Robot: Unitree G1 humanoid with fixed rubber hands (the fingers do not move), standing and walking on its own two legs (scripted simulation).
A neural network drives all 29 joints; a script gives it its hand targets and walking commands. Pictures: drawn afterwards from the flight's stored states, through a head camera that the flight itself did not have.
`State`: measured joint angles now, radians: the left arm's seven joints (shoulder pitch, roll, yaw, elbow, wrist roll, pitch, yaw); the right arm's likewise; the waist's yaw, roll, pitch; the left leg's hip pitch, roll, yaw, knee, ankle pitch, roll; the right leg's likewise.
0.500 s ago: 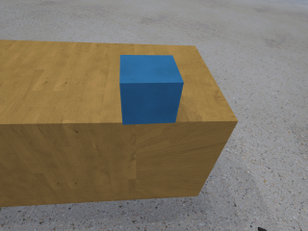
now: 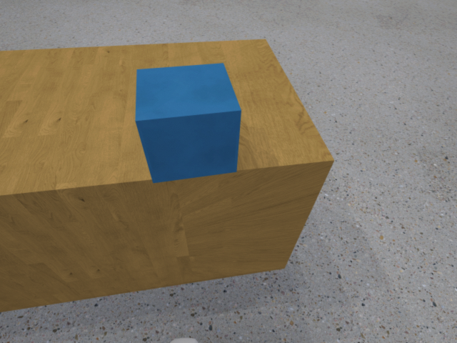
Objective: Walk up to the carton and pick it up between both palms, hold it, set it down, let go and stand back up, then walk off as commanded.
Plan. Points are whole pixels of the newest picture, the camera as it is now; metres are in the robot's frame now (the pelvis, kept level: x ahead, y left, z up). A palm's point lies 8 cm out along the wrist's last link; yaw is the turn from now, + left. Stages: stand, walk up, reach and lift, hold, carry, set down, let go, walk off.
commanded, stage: walk off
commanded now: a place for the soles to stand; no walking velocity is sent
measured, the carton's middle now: (188, 122) +0.58 +0.10 +0.05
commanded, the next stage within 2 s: stand in 0.74 s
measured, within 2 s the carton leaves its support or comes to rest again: neither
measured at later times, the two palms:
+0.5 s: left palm out of the picture +0.09 +0.34 -0.10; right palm out of the picture +0.03 -0.27 -0.07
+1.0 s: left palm out of the picture +0.10 +0.29 -0.11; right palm out of the picture +0.11 -0.23 -0.09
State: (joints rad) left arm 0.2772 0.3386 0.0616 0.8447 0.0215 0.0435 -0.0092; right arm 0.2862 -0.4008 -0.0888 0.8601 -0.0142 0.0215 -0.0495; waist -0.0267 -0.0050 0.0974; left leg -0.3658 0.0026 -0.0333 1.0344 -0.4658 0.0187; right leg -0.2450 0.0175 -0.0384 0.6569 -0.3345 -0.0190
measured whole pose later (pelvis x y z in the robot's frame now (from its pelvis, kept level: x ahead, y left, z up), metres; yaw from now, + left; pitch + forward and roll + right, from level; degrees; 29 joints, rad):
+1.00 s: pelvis +0.01 +0.02 +0.02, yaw +1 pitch -5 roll -1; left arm 0.14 0.28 0.05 0.96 -0.02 -0.01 -0.02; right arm 0.17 -0.25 0.02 0.95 0.01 -0.03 0.00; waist 0.03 -0.03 0.11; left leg -0.11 -0.01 0.04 0.45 -0.26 0.03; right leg -0.16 0.00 -0.04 0.39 -0.15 0.00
